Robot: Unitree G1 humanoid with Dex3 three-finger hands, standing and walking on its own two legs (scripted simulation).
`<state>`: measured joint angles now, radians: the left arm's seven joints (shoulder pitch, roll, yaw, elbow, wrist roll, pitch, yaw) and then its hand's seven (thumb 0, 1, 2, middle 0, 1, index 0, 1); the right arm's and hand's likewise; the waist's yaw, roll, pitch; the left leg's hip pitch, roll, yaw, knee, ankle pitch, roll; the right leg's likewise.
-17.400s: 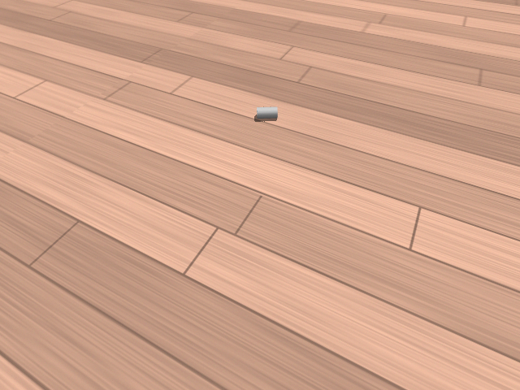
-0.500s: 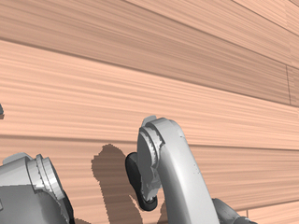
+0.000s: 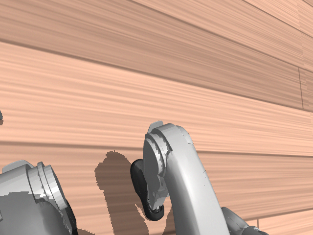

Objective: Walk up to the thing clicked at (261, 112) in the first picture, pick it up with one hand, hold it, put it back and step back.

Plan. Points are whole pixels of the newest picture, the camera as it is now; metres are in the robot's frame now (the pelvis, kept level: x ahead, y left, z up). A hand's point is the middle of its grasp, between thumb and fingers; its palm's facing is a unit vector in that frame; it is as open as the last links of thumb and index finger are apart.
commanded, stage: settle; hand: left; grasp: from above
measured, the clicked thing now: out of the picture +0.42 +0.33 -0.26
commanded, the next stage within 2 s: lift in 0.90 s
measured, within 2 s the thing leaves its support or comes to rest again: leaves its support in 0.28 s
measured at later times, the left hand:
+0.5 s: hand out of the picture +0.41 +0.33 -0.19, palm faces -0.38 -0.14 -0.92, open 10.0 cm
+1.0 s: hand out of the picture +0.40 +0.34 -0.12, palm faces -0.45 -0.12 -0.89, open 10.0 cm
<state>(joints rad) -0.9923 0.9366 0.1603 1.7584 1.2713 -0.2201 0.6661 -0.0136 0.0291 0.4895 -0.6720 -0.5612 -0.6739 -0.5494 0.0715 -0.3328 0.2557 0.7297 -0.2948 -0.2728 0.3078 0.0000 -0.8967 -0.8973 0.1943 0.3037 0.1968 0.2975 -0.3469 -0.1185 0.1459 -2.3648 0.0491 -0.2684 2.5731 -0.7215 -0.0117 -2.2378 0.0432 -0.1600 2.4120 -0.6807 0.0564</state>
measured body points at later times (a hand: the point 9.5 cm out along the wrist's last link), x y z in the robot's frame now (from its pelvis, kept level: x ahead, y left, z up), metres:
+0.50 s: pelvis +0.01 +0.00 +0.01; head +0.24 +0.11 +0.38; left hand +0.43 +0.33 -0.14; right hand +0.10 -0.26 -0.08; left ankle +0.06 +0.13 -0.26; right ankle +0.11 -0.12 -0.26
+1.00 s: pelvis -0.01 -0.01 +0.04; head +0.22 +0.08 +0.42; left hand +0.42 +0.34 -0.07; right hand +0.09 -0.27 -0.07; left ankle +0.06 +0.13 -0.26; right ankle +0.11 -0.12 -0.26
